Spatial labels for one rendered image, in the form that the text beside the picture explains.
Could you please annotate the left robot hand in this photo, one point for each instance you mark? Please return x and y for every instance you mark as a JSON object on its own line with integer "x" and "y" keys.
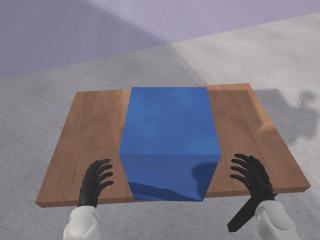
{"x": 91, "y": 187}

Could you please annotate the robot right forearm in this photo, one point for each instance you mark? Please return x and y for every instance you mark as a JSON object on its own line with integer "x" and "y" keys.
{"x": 274, "y": 223}

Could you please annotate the robot left forearm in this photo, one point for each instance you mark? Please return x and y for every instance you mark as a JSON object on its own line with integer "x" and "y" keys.
{"x": 83, "y": 225}

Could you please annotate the right robot hand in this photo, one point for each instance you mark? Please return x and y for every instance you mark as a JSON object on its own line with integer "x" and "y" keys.
{"x": 257, "y": 180}

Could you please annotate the carton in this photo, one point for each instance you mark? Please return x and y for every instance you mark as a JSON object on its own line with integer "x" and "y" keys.
{"x": 169, "y": 148}

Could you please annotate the table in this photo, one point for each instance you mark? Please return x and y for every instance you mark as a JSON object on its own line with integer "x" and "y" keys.
{"x": 93, "y": 131}

